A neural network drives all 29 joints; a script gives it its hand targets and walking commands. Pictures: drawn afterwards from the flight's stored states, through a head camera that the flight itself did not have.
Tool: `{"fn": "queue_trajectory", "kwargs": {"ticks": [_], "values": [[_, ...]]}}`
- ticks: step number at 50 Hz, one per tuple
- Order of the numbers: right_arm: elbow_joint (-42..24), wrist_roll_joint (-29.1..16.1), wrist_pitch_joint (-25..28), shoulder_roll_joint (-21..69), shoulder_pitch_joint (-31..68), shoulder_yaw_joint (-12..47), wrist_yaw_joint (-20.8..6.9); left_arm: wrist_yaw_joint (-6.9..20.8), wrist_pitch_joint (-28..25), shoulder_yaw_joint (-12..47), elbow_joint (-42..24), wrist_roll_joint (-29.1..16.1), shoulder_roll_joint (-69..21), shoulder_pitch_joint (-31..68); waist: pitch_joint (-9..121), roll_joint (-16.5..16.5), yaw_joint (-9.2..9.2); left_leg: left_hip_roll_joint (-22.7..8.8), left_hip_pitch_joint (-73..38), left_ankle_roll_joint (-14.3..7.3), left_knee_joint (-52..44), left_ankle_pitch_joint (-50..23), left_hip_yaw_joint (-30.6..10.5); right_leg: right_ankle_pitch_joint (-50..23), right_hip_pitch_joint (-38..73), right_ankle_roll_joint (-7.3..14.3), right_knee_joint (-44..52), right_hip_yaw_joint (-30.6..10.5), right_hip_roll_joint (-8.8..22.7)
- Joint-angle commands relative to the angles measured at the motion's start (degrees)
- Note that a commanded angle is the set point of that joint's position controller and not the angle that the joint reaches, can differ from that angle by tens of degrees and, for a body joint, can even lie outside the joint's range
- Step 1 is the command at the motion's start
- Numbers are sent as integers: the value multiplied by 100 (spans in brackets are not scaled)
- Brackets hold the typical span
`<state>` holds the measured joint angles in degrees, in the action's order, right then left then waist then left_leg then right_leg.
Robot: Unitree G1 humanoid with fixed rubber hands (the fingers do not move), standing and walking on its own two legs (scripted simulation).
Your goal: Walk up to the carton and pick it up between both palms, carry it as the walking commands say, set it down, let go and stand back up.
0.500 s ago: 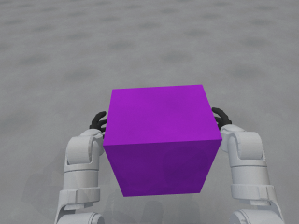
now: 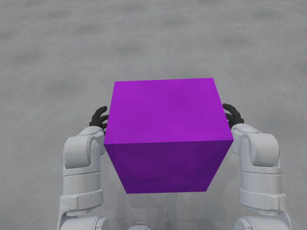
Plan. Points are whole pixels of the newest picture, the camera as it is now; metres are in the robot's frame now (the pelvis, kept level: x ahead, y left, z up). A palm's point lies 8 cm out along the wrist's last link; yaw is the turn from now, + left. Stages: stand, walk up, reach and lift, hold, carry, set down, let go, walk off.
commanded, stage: carry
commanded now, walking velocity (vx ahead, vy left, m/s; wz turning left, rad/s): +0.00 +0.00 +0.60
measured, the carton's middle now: (165, 142) +0.35 +0.00 +0.03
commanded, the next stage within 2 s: none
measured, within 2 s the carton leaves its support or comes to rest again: neither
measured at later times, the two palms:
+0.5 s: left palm (32, 182) +0.22 +0.29 +0.10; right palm (177, 136) +0.33 -0.03 +0.09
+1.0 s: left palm (15, 215) +0.15 +0.28 +0.12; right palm (182, 151) +0.27 -0.03 +0.12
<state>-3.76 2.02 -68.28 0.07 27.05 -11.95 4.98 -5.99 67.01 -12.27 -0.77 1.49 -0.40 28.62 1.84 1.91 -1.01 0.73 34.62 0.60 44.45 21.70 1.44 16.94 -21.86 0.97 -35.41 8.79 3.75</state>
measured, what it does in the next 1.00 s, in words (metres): steps on the spot, turning left: left foot, then right foot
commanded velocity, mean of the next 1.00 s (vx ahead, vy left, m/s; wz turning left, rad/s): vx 0.00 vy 0.00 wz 0.22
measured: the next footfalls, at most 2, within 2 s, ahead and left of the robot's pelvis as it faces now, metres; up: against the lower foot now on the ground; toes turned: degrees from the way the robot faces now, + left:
left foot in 0.20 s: +0.00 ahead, +0.15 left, +0.00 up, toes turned +25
right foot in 0.50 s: +0.06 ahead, -0.08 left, +0.00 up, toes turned +12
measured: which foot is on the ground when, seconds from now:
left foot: up 0.00-0.18, down 0.20-1.00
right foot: down 0.00-0.22, up 0.24-0.48, down 0.50-1.00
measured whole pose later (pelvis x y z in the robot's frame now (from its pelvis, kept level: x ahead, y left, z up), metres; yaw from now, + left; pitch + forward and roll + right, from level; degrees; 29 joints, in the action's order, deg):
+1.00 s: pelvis -0.07 +0.00 +0.01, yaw +21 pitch +1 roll +0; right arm 2.1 2.8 -68.0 1.1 25.1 -11.3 4.3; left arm -5.1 68.8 -11.1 2.0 3.0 0.5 25.5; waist 6.7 0.0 -0.6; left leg -0.6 21.9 -1.7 28.3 7.8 4.4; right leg 10.5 -20.7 -0.1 -30.2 7.7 4.7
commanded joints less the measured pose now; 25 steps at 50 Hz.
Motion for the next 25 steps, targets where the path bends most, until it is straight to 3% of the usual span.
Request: {"fn": "queue_trajectory", "kwargs": {"ticks": [1,3,4,6,8,9,10,11,12,13,14,15,18,21,23,24,25], "values": [[-816,-2280,207,5748,4366,4348,-1222,1438,-96,4080,-1105,-2247,-5571,4107,2281,-893,112,-489,413,-30,1220,634,134,-3922,2110,744,910,-1327,2095],[-703,-2357,196,5817,4217,4357,-1258,1375,-72,3967,-1101,-2096,-5471,3853,2480,-1214,79,-296,-40,26,725,151,400,-4313,2272,417,462,-506,1737],[-585,-2359,173,5817,4103,4308,-1276,1356,-60,3881,-1073,-2011,-5391,3730,2471,-1361,59,-176,-249,64,429,107,564,-4409,2252,352,351,-290,1660],[-406,-2352,147,5814,3898,4233,-1313,1344,-51,3782,-1019,-1868,-5292,3456,2462,-1526,9,7,-558,113,-135,126,841,-4519,2282,295,174,-122,1730],[-251,-2369,148,5791,3917,4220,-1345,1331,-59,3783,-955,-1808,-5206,3492,2478,-1554,43,127,-981,110,-1173,-407,1041,-4220,2273,49,-157,80,1705],[-154,-2374,154,5776,3927,4226,-1366,1329,-62,3802,-901,-1782,-5151,3546,2508,-1279,109,16,-1633,68,-1958,-1054,884,-3729,1874,-209,-561,253,1591],[-59,-2343,151,5806,3852,4183,-1398,1325,-58,3841,-868,-1770,-5118,3595,2595,-950,191,-415,-2516,-81,-2097,-1638,227,-2548,956,-493,-959,130,1495],[42,-2283,181,5769,3606,4056,-1396,1368,-38,3839,-778,-1792,-5171,3351,2712,373,212,-1541,-3521,-655,-1652,-4595,-1335,-628,-602,-861,-1711,205,1022],[-4,-2331,218,5829,3749,4018,-1369,1366,-36,3980,-927,-1912,-5241,3675,2963,1624,264,-2123,-4322,-1236,-1357,-6740,-2253,2377,-1675,-941,-2240,22,349],[19,-2266,187,5856,3413,3896,-1390,1395,-29,3990,-665,-1853,-5503,3335,3116,1196,256,-2071,-4556,-1281,-1126,-7224,-2050,2427,-1812,-846,-2639,-481,352],[-206,-2265,249,5894,3679,3915,-1369,1425,-108,4160,-857,-2041,-5680,3736,3128,837,265,-1982,-4470,-1197,-1102,-6820,-1799,2197,-1870,-810,-2718,-580,334],[-474,-2262,307,5898,4019,3943,-1343,1443,-156,4318,-981,-2220,-5858,4110,2999,710,263,-1833,-4129,-1056,-1219,-6019,-1603,1842,-1796,-787,-2648,-604,368],[-880,-2202,360,5719,4250,3951,-1250,1441,-185,4459,-1135,-2475,-5985,4307,2946,818,242,-1524,-3429,-969,-1521,-4161,-1325,1216,-1286,-770,-2195,-533,269],[-889,-2022,304,5591,3971,3917,-1182,1468,-129,4446,-1129,-2493,-5919,4040,3013,772,231,-1498,-3102,-915,-1734,-3320,-1312,1078,-642,-640,-1473,-468,59],[-798,-1896,270,5524,3838,3914,-1158,1520,-100,4405,-1052,-2486,-5886,3956,2968,765,196,-1393,-2700,-780,-1811,-2759,-1171,875,71,-494,-573,-335,-166],[-758,-1847,257,5491,3814,3921,-1155,1547,-94,4386,-1019,-2477,-5895,3961,2939,652,142,-1265,-2432,-645,-1710,-2398,-1011,420,627,-419,240,-225,-243],[-708,-1797,237,5472,3746,3910,-1154,1574,-83,4387,-1013,-2466,-5907,3994,2868,302,136,-1035,-1964,-427,-1464,-1978,-866,35,1261,-306,1063,-518,15]]}}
